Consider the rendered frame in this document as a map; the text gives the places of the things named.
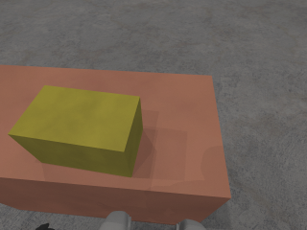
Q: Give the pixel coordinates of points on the pedestal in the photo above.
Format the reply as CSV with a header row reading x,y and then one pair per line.
x,y
179,171

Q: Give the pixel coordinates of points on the right robot thigh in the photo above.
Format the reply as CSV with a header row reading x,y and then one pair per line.
x,y
189,224

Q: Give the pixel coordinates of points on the carton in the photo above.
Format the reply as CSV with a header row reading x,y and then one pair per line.
x,y
82,129

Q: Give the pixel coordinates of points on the robot thigh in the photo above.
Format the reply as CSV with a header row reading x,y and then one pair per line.
x,y
189,224
116,220

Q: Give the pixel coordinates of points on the left robot thigh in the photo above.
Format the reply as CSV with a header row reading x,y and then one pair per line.
x,y
116,220

